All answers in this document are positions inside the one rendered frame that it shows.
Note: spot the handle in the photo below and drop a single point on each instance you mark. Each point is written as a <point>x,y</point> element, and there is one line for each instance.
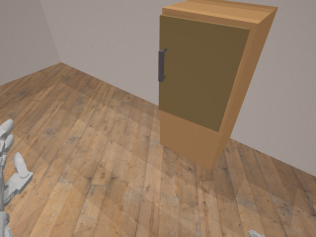
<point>161,60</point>

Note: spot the left robot forearm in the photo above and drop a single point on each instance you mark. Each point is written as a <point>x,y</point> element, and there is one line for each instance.
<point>5,230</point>

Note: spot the cupboard door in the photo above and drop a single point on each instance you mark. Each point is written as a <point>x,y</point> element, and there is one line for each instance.
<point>200,65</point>

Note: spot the robot left hand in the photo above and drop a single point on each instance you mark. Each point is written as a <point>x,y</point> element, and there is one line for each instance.
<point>17,183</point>

